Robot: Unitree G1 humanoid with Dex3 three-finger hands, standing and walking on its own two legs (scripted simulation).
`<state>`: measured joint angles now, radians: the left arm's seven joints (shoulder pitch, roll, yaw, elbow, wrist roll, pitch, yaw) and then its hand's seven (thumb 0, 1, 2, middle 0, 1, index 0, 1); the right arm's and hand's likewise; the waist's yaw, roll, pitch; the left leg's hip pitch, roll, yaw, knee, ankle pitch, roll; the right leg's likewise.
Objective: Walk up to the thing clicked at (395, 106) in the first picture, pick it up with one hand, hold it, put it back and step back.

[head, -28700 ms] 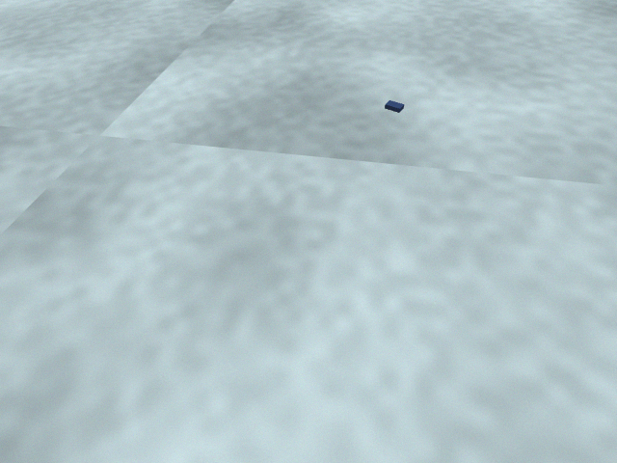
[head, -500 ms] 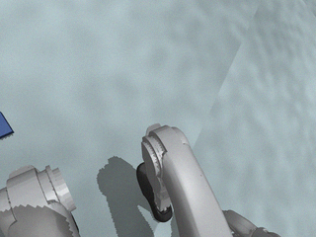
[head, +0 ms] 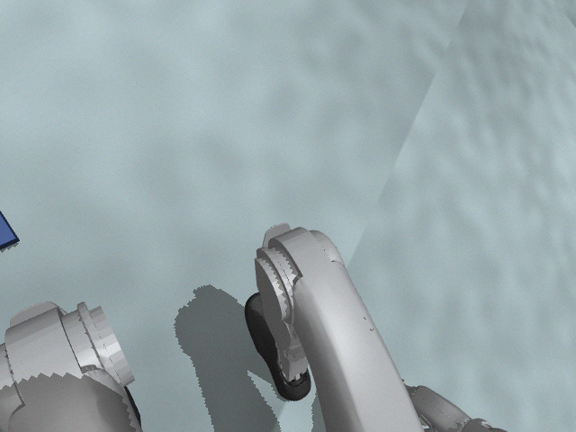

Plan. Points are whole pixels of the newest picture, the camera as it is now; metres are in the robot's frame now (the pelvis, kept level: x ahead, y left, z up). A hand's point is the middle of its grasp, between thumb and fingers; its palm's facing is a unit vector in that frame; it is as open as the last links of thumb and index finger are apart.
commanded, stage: withdraw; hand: left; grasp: from above
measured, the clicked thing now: out of the picture +0.42 +0.30 -0.29
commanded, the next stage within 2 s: home in 0.80 s
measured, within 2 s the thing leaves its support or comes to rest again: neither
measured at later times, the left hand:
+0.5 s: hand out of the picture +0.38 +0.33 -0.08, palm faces -0.47 -0.13 -0.87, open 13.7 cm
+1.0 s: hand out of the picture +0.42 +0.33 -0.13, palm faces -0.31 -0.07 -0.95, open 13.4 cm
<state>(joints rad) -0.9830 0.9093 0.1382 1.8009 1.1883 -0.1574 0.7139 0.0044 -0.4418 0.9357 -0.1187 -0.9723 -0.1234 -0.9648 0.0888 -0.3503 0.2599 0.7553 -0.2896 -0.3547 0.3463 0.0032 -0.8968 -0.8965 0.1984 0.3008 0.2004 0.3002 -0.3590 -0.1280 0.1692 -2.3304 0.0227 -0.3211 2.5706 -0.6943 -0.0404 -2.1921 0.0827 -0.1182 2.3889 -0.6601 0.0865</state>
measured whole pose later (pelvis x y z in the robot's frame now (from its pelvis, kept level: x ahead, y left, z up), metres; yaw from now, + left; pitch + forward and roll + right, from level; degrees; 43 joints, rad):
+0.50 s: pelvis -0.01 -0.01 +0.05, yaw +7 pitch +30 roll -8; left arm -0.89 0.63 -0.07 1.37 1.08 -0.07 0.25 0.00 -0.46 0.98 -0.12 -0.99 -0.12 -1.00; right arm 0.09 -0.31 0.05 0.71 -0.11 -0.10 0.23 0.00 -0.91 -0.90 0.20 0.30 0.20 0.30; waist -0.17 0.03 -0.10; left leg -2.24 0.03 -0.17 2.34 -0.64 -0.02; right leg -2.15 0.03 -0.02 2.27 -0.65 0.06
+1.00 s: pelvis +0.01 -0.02 +0.02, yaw +6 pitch +33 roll -7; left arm -0.86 0.67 0.14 1.40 1.22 -0.10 0.56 0.00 -0.38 0.92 -0.17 -0.90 -0.18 -0.89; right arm 0.15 -0.27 0.05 0.78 -0.18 -0.08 0.18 0.01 -0.90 -0.90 0.20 0.30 0.20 0.30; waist -0.23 0.02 -0.07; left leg -2.35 0.02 -0.19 2.42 -0.67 -0.06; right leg -2.27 0.04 -0.02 2.35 -0.67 0.07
